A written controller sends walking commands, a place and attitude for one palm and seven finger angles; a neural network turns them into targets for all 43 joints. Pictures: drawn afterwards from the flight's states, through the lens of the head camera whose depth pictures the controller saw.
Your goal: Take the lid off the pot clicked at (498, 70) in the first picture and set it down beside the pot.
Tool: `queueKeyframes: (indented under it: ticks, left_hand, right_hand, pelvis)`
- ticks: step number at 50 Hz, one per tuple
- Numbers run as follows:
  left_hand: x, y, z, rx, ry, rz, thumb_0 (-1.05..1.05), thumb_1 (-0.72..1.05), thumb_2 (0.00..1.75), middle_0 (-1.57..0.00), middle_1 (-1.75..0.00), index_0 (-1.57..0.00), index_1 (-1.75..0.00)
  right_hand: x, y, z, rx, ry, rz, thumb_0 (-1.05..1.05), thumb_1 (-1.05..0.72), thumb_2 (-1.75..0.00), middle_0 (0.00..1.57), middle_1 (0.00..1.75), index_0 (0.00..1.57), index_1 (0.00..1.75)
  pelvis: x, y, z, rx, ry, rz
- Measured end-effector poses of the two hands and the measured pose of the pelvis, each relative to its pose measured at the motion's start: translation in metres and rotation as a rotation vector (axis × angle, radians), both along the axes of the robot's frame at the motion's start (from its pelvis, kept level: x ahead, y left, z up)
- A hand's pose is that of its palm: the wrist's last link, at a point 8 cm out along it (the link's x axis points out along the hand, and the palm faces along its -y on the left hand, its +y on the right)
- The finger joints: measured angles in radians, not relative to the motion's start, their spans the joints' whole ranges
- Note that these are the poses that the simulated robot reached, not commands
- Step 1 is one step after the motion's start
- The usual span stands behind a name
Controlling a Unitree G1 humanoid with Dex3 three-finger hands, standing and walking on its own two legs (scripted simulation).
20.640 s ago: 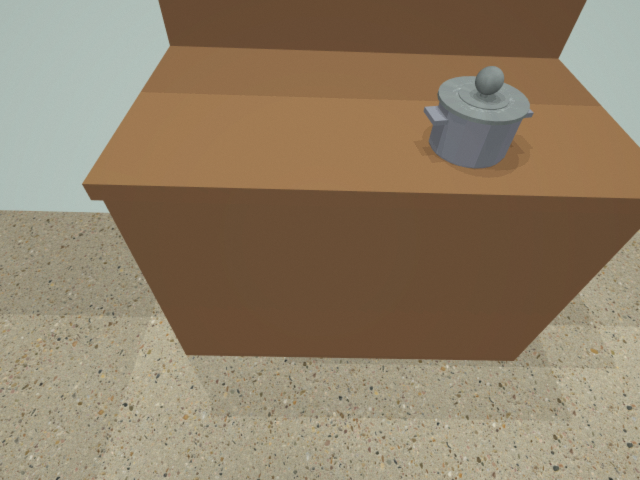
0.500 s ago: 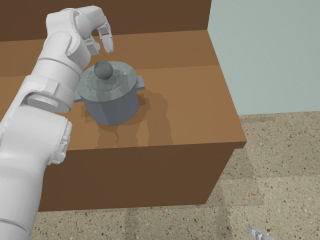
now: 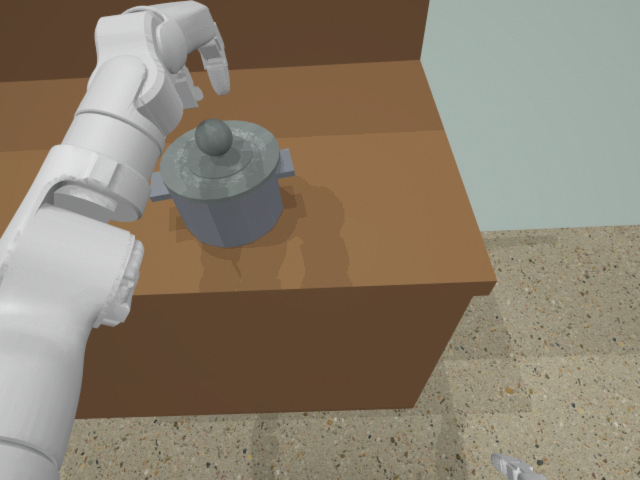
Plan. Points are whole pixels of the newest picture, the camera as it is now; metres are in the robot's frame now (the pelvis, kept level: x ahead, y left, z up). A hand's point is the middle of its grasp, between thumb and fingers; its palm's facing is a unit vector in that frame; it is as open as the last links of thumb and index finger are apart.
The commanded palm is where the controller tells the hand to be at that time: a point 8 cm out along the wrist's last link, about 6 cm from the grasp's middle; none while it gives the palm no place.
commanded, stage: open the fingers wide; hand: left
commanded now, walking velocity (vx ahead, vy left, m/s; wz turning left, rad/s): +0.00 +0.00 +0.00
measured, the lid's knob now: (214, 137) +0.52 +0.14 +0.15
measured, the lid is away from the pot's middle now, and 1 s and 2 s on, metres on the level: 0.01 0.01 0.01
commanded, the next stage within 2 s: raise the empty hand in 0.20 s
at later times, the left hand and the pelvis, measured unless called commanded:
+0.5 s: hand (188, 74) +0.50 +0.13 +0.25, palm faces -0.22 -0.06 -0.97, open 9.6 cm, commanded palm +0.48 +0.14 +0.31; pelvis +0.00 +0.00 +0.00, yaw +0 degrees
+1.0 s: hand (170, 51) +0.49 +0.14 +0.28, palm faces -0.20 -0.08 -0.98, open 9.9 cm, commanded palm +0.48 +0.15 +0.34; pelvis +0.00 +0.00 +0.00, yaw +0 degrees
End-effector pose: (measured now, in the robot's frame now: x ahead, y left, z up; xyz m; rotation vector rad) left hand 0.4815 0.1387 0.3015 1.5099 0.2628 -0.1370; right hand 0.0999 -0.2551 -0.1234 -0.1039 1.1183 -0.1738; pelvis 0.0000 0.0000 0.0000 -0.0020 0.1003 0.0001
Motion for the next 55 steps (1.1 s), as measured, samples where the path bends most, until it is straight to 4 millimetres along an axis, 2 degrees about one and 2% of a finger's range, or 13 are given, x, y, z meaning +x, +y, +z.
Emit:
queueKeyframes:
  ticks: [13,23,37,55]
  left_hand:
    - [0.008,-0.005,0.001,-0.011,-0.014,-0.022,0.00,0.08,1.10,-0.82,-0.48,-0.81,-0.48]
    - [0.006,-0.004,0.007,-0.006,-0.035,-0.021,0.00,-0.12,1.18,-0.79,-0.27,-0.79,-0.28]
    - [0.000,0.004,0.024,-0.015,-0.032,0.021,0.00,-0.17,1.20,-0.79,-0.21,-0.78,-0.22]
    - [-0.003,0.006,0.043,-0.020,-0.055,0.032,0.00,-0.17,1.20,-0.79,-0.21,-0.78,-0.22]
  right_hand:
    - [-0.014,-0.007,0.000,-0.019,0.031,-0.023,0.01,-0.91,-0.90,0.20,0.30,0.19,0.30]
    - [-0.006,-0.004,0.001,-0.012,0.002,-0.023,0.01,-0.91,-0.90,0.20,0.30,0.19,0.30]
    - [0.007,-0.001,0.004,-0.009,-0.021,0.010,0.01,-0.91,-0.90,0.20,0.30,0.20,0.30]
    - [-0.008,-0.001,0.002,-0.016,0.006,0.000,0.01,-0.91,-0.90,0.20,0.30,0.19,0.30]
  pelvis:
    - [0.003,0.001,0.000,0.001,0.007,-0.008]
    - [0.004,0.001,0.001,0.001,0.001,-0.013]
    - [0.002,0.001,0.000,0.000,0.000,0.002]
    - [-0.001,0.003,0.000,-0.003,0.000,0.005]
